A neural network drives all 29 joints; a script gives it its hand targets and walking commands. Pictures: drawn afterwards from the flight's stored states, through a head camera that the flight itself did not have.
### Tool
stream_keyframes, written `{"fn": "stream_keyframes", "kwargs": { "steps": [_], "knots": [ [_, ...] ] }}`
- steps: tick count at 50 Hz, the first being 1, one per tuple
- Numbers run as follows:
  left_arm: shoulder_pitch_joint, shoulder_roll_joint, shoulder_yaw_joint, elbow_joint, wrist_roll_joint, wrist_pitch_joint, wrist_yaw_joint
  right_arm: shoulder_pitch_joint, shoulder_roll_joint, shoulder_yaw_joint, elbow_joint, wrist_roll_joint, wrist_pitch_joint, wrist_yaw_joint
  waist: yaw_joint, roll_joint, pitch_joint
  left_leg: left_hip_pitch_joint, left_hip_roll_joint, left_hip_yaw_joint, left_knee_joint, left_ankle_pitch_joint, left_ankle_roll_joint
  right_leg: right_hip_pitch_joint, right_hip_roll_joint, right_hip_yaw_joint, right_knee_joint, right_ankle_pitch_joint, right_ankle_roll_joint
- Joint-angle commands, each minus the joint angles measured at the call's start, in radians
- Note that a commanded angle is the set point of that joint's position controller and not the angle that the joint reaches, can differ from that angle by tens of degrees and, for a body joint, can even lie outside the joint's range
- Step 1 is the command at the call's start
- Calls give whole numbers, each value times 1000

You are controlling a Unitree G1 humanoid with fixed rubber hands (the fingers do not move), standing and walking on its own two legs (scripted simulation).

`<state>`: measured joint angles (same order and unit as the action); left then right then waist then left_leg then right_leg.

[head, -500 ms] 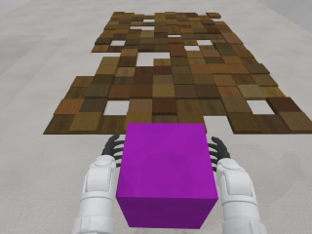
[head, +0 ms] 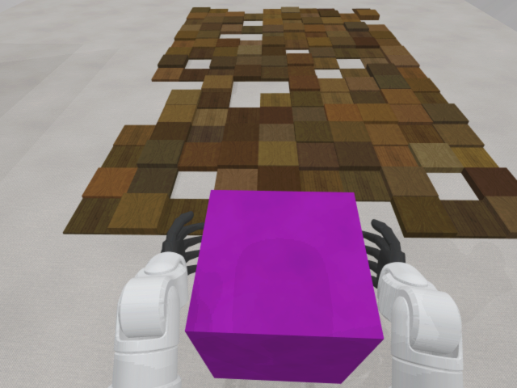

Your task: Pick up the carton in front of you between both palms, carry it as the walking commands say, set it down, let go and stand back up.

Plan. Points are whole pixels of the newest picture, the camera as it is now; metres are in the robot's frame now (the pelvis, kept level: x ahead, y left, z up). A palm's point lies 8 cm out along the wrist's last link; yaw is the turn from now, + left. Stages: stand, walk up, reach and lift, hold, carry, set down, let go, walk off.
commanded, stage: carry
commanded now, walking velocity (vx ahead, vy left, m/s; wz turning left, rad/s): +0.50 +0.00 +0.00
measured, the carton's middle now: (279, 291) +0.27 -0.01 +0.02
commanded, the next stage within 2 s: none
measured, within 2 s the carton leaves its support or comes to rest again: neither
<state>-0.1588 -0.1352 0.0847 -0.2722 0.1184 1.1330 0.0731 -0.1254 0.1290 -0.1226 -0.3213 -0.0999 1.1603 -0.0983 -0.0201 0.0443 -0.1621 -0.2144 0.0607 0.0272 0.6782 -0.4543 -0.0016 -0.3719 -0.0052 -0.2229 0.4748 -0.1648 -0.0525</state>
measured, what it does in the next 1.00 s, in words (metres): walks ahead: left foot, then right foot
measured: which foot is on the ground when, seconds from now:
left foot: up 0.00-0.32, down 0.34-0.84, up 0.86-1.00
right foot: down 0.00-0.38, up 0.40-0.80, down 0.82-1.00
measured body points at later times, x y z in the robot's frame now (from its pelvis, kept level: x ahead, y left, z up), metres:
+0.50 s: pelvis +0.29 +0.06 +0.01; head +0.32 +0.07 +0.46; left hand +0.58 +0.20 +0.06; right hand +0.57 -0.10 +0.06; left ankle +0.33 +0.13 -0.73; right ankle +0.18 -0.07 -0.64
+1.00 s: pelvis +0.61 +0.01 +0.00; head +0.66 +0.01 +0.45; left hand +0.97 +0.18 +0.14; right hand +0.99 -0.12 +0.13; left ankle +0.53 +0.14 -0.63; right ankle +0.66 -0.05 -0.73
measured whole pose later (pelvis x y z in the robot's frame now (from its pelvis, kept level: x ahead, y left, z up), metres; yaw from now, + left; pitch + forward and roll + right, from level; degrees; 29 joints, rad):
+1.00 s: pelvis +0.61 +0.01 +0.00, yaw +1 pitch +4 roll +0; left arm -0.65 -0.02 0.19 -0.15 0.02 1.30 0.14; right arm -0.66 0.00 -0.20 -0.15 -0.04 1.33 -0.13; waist 0.05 0.02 0.03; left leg -0.54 0.05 0.04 1.26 -0.35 0.06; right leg -0.40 -0.02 -0.23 0.53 -0.21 -0.10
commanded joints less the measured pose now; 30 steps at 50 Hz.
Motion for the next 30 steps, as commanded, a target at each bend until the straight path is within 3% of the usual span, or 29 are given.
{"fn": "stream_keyframes", "kwargs": {
  "steps": [1,3,5,8,11,14,15,17,18,19,20,21,23,24,26,30],
  "knots": [
    [-412,-872,-657,-94,-358,50,-213,-587,848,758,-130,439,50,278,42,-209,-167,-624,23,2,446,-61,34,593,-482,724,-268,-219,-208],
    [-487,-875,-665,-139,-391,68,-206,-605,864,749,-118,465,60,280,41,-77,-148,-589,83,-13,436,36,37,486,-414,557,-296,-226,-150],
    [-517,-872,-677,-147,-417,82,-208,-590,867,738,-103,460,65,269,39,-100,-124,-520,80,25,292,138,13,419,-353,399,-344,-162,-101],
    [-496,-864,-683,-115,-437,102,-223,-535,870,714,-54,418,72,249,36,-139,-106,-451,47,84,84,230,-11,402,-290,250,-343,-13,-80],
    [-477,-852,-679,-87,-443,110,-237,-500,872,696,-26,382,76,236,40,-181,-77,-370,4,156,-77,315,-6,389,-250,147,-307,131,-54],
    [-475,-854,-675,-81,-436,109,-244,-512,882,697,-34,375,75,235,44,-217,-53,-265,-8,198,-162,394,10,372,-243,104,-259,172,-27],
    [-479,-856,-676,-85,-435,108,-245,-512,886,697,-36,376,74,236,38,-213,-61,-190,-21,223,-188,398,17,356,-238,78,-202,213,-14],
    [-476,-857,-680,-94,-430,106,-246,-487,889,689,-26,374,69,241,13,-142,-148,129,-69,274,-207,299,32,235,-178,-10,78,320,28],
    [-474,-840,-677,-97,-422,106,-247,-468,886,683,-23,367,66,243,-12,-38,-211,314,77,70,-259,172,51,88,-153,-4,312,135,62],
    [-489,-855,-690,-120,-429,113,-247,-464,872,672,-1,349,56,247,-10,236,-291,499,369,-442,-407,-9,193,-193,-31,21,624,-142,105],
    [-492,-858,-691,-113,-424,107,-250,-457,903,680,-4,362,50,249,-7,225,-256,497,404,-555,-487,116,228,-342,-22,137,773,-302,86],
    [-502,-885,-698,-108,-429,96,-253,-481,932,693,-33,373,42,251,-4,161,-249,463,376,-443,-451,259,205,-363,-82,197,824,-276,55],
    [-512,-929,-710,-124,-426,69,-254,-528,987,724,-76,396,20,257,-1,2,-234,363,319,-252,-421,424,152,-331,-145,219,762,-172,34],
    [-504,-949,-719,-124,-421,58,-251,-541,998,736,-87,408,11,260,2,15,-234,316,293,-175,-435,432,126,-291,-151,213,698,-136,34],
    [-459,-968,-723,-120,-404,36,-240,-531,998,752,-107,425,-1,269,4,61,-239,305,256,-80,-450,470,113,-265,-123,168,608,-93,41],
    [-406,-947,-726,-121,-368,12,-216,-495,950,765,-118,439,-10,286,4,94,-186,341,220,16,-468,532,124,-316,-101,108,396,-8,53]
  ]
}}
